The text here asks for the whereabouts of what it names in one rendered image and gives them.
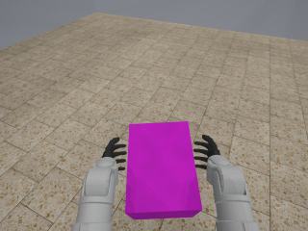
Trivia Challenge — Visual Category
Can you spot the robot left forearm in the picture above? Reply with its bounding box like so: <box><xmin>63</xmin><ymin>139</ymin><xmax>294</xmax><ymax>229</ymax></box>
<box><xmin>70</xmin><ymin>157</ymin><xmax>118</xmax><ymax>231</ymax></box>

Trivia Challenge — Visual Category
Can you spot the left robot hand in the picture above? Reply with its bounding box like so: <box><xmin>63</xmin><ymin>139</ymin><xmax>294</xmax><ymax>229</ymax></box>
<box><xmin>102</xmin><ymin>137</ymin><xmax>127</xmax><ymax>171</ymax></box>

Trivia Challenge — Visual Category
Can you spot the carton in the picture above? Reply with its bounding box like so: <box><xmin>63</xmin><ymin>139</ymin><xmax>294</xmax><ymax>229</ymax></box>
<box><xmin>125</xmin><ymin>121</ymin><xmax>203</xmax><ymax>220</ymax></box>

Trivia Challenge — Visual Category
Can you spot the right robot hand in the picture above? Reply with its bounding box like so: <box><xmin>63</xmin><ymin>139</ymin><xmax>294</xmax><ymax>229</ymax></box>
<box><xmin>193</xmin><ymin>135</ymin><xmax>220</xmax><ymax>169</ymax></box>

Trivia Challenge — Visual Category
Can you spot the robot right forearm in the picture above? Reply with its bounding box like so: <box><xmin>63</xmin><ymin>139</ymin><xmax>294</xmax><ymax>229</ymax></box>
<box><xmin>206</xmin><ymin>155</ymin><xmax>261</xmax><ymax>231</ymax></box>

